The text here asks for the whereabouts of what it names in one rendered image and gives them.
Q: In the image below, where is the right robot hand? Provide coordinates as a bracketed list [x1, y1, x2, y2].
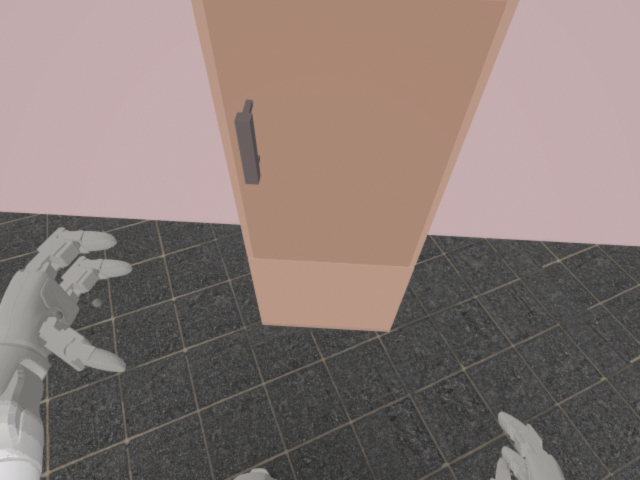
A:
[490, 412, 565, 480]

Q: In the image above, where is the left robot forearm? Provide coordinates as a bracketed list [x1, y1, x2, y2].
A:
[0, 343, 50, 480]

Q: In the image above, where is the handle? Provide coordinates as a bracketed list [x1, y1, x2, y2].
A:
[234, 100, 261, 185]

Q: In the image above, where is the cupboard door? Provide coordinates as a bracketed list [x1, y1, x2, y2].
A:
[203, 0, 507, 267]

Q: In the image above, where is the left robot hand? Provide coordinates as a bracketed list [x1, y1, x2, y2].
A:
[0, 227, 133, 372]

